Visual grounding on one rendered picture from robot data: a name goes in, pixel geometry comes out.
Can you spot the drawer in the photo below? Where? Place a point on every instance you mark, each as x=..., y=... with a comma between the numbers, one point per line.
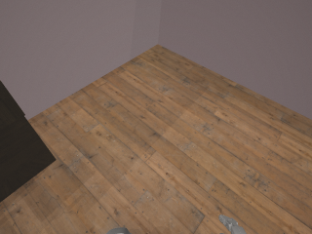
x=9, y=109

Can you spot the robot right hand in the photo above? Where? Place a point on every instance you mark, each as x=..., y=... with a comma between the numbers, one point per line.
x=231, y=224

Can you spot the cabinet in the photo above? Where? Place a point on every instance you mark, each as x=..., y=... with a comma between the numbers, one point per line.
x=23, y=155

